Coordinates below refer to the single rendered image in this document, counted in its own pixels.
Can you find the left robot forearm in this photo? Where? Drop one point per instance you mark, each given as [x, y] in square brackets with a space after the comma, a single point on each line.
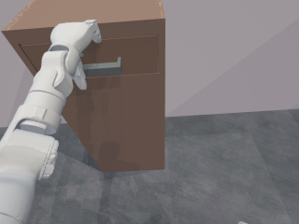
[42, 109]

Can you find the handle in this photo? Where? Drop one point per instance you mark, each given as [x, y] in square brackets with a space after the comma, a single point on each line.
[102, 69]

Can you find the cabinet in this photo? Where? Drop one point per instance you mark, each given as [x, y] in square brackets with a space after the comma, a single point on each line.
[119, 119]

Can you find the robot left upper arm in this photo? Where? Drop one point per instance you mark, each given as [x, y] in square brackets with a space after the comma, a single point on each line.
[26, 158]

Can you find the drawer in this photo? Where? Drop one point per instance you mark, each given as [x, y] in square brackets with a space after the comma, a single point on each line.
[138, 53]

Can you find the left robot hand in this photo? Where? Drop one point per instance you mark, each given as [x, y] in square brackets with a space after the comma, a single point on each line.
[79, 35]

